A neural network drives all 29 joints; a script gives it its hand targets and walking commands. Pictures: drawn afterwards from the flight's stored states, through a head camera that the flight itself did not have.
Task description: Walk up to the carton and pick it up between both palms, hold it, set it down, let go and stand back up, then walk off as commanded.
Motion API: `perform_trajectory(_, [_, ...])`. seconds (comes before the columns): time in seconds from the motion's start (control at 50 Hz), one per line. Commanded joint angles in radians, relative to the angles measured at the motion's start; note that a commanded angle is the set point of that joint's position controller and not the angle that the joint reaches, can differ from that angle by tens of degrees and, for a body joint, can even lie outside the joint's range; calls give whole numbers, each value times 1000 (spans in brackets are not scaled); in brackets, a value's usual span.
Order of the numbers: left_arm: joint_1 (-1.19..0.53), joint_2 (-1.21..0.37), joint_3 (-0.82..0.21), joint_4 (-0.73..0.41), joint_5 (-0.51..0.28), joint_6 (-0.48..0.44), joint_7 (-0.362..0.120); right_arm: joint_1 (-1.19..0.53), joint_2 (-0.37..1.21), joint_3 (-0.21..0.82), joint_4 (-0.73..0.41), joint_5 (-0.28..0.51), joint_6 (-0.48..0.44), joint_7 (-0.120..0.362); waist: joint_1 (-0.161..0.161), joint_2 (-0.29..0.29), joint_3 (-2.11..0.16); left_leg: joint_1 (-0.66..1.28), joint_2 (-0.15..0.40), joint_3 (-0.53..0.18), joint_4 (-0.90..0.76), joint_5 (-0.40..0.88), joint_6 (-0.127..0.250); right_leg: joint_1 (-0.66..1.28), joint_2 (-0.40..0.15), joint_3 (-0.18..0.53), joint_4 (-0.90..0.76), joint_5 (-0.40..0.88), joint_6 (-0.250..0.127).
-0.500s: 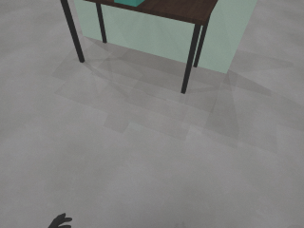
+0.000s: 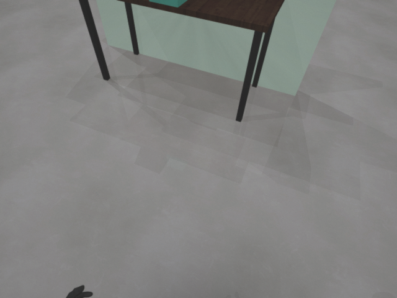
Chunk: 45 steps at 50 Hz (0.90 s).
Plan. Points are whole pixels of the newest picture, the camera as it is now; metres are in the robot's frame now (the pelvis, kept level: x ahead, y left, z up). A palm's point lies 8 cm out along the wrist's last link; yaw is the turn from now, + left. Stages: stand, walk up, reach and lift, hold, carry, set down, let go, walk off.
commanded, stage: stand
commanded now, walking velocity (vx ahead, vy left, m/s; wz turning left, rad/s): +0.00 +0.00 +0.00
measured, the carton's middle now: out of the picture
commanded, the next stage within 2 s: none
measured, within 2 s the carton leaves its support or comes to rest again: neither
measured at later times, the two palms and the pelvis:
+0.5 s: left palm out of the picture +0.10 +0.27 -0.11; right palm out of the picture +0.05 -0.25 -0.13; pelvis +0.00 -0.01 +0.00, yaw +0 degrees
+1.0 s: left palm out of the picture +0.10 +0.27 -0.11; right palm out of the picture +0.05 -0.25 -0.13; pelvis +0.00 -0.01 +0.00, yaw +0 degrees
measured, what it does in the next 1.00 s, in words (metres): stands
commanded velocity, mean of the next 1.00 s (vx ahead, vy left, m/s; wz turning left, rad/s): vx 0.00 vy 0.00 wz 0.00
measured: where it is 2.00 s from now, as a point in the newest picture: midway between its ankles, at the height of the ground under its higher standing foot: outside the picture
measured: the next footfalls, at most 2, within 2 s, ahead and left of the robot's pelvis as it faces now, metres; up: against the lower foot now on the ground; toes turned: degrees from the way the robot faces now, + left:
none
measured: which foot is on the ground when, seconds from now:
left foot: down 0.00-1.00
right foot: down 0.00-1.00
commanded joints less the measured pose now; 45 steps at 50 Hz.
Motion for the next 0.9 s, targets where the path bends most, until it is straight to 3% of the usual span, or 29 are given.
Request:
perform_trajectory(0.0, [-22, 210, 41, 80, 4, -31, 11, -94, -289, -51, -44, 5, -23, 3, 2, 78, -136, 124, 128, -134, -207, 155, 49, 109, -110, 72, -99, 80, -54])
perform_trajectory(0.02, [0, 186, 49, 70, 5, -25, 1, -109, -265, -53, -51, 8, -26, 2, 26, 59, -170, 104, 125, -156, -216, 150, 53, 154, -100, 61, -103, 55, -47])
perform_trajectory(0.04, [8, 195, 50, 79, 3, -27, 3, -92, -269, -55, -48, 0, -22, 0, 26, 84, -141, 135, 122, -128, -198, 138, 48, 104, -104, 94, -111, 32, -57])
perform_trajectory(0.08, [-23, 194, 41, 69, 6, -29, 5, -110, -269, -53, -51, 8, -21, 1, 14, 23, -143, 105, 115, -132, -205, 125, 38, 130, -103, 81, -126, 58, -45])
perform_trajectory(0.1, [-11, 214, 53, 78, 2, -30, 9, -55, -273, -48, -39, -4, -20, 4, 18, 63, -183, 125, 111, -119, -205, 111, 36, 144, -103, 93, -106, 54, -47])
perform_trajectory(0.14, [-3, 193, 39, 86, 7, -32, 4, -89, -257, -47, -42, 2, -17, -1, 33, 60, -159, 87, 110, -115, -189, 128, 44, 143, -124, 108, -129, 78, -50])
perform_trajectory(0.16, [-47, 200, 36, 78, 8, -28, 7, -98, -282, -58, -57, 9, -15, 4, -14, 64, -112, 108, 112, -116, -202, 85, 37, 85, -120, 103, -130, 72, -54])
perform_trajectory(0.18, [-43, 203, 43, 80, 11, -24, 6, -45, -266, -48, -37, 12, -18, 1, -20, -11, -161, 141, 118, -117, -196, 96, 42, 124, -114, 92, -125, 86, -54])
perform_trajectory(0.2, [-20, 186, 41, 77, 3, -29, 8, -102, -249, -46, -51, 7, -17, 2, 11, -14, -170, 124, 114, -113, -182, 147, 47, 140, -114, 82, -130, 92, -46])
perform_trajectory(0.24, [-15, 219, 51, 87, 19, -36, 8, -71, -282, -65, -27, 3, -15, 3, -11, 34, -160, 138, 101, -105, -170, 96, 33, 119, -120, 91, -140, 65, -41])
perform_trajectory(0.3, [-1, 207, 47, 80, -1, -27, 11, -106, -292, -52, -29, 1, -10, 4, 17, 101, -148, 113, 128, -129, -202, 83, 47, 109, -96, 86, -113, 42, -36])
perform_trajectory(0.34, [-28, 192, 38, 82, 11, -33, 4, -88, -292, -59, -29, 7, -13, 3, 1, -1, -155, 124, 113, -120, -207, 67, 46, 123, -115, 105, -130, 13, -44])
perform_trajectory(0.38, [-12, 214, 51, 86, 14, -39, 4, -86, -288, -66, -30, 5, -3, 0, 7, 29, -155, 130, 90, -102, -175, 113, 36, 135, -125, 104, -150, 52, -50])
perform_trajectory(0.4, [-26, 194, 45, 68, 8, -41, 10, -88, -259, -51, -27, -1, -8, 3, 9, -4, -127, 103, 108, -113, -178, 111, 51, 112, -128, 108, -131, 90, -52])
perform_trajectory(0.44, [4, 217, 40, 85, 6, -37, 3, -57, -297, -64, -25, 2, -15, 5, 2, 19, -197, 174, 114, -119, -184, 129, 45, 122, -111, 82, -112, 85, -40])
perform_trajectory(0.46, [-16, 194, 45, 88, 5, -31, 2, -85, -301, -69, -23, 4, -9, 3, 10, 74, -165, 139, 114, -127, -194, 117, 48, 125, -108, 74, -115, 64, -39])
perform_trajectory(0.5, [-28, 190, 36, 78, 10, -31, 0, -75, -291, -59, -17, 11, -4, -1, -9, -5, -122, 118, 122, -142, -209, 61, 39, 93, -105, 78, -145, 38, -43])
perform_trajectory(0.54, [1, 190, 44, 86, 3, -28, 9, -109, -292, -59, -21, 1, -8, 7, 6, 30, -140, 90, 122, -138, -229, 44, 46, 136, -122, 86, -135, 63, -44])
perform_trajectory(0.56, [-16, 202, 45, 77, 3, -30, 4, -83, -270, -54, -28, 8, -9, 3, -4, -9, -137, 126, 110, -109, -194, 91, 36, 124, -121, 100, -140, 70, -51])
perform_trajectory(0.62, [-36, 217, 50, 84, 14, -36, 9, -102, -281, -55, -30, -1, -4, 8, 8, 66, -163, 120, 114, -117, -202, 65, 40, 118, -124, 111, -133, 17, -47])
perform_trajectory(0.64, [-41, 211, 43, 70, 15, -38, 8, -103, -274, -62, -32, 2, -2, 8, 7, 3, -155, 123, 114, -130, -216, 27, 39, 115, -122, 100, -143, 6, -48])
perform_trajectory(0.66, [-6, 198, 45, 90, 10, -32, 4, -87, -304, -59, -16, 9, -2, -2, 13, 27, -116, 79, 115, -134, -222, -14, 45, 90, -121, 111, -157, 10, -48])
perform_trajectory(0.68, [-27, 219, 47, 96, 13, -35, 6, -91, -269, -55, -29, 7, -6, 5, -15, 7, -157, 118, 112, -132, -216, 55, 48, 116, -118, 90, -140, 15, -43])
perform_trajectory(0.72, [-16, 220, 46, 92, 11, -41, 10, -106, -263, -48, -32, -1, -5, 7, 13, 77, -171, 130, 103, -111, -198, 97, 48, 126, -127, 114, -151, 32, -47])
perform_trajectory(0.76, [-21, 205, 41, 97, 16, -34, 6, -68, -278, -56, -30, 1, -11, 9, -2, 8, -138, 142, 111, -121, -217, 129, 43, 108, -115, 96, -138, 58, -49])
perform_trajectory(0.78, [-3, 197, 37, 98, 3, -33, 8, -68, -276, -49, -21, 6, -12, 10, 20, 30, -138, 144, 124, -118, -196, 121, 51, 114, -120, 102, -146, 67, -40])
perform_trajectory(0.8, [-21, 200, 44, 88, 9, -34, 6, -67, -278, -49, -26, 6, -17, 8, -12, 16, -149, 139, 129, -129, -227, 94, 46, 113, -116, 87, -131, 41, -45])
perform_trajectory(0.82, [-60, 189, 48, 78, 16, -28, 6, -120, -274, -51, -51, -4, -16, 1, 14, 47, -141, 101, 128, -136, -215, 97, 50, 117, -112, 93, -140, 34, -48])
perform_trajectory(0.88, [-22, 200, 45, 99, 8, -28, 5, -91, -300, -58, -26, -5, -12, 1, 0, 84, -166, 137, 115, -128, -233, 52, 36, 123, -98, 96, -139, 38, -40])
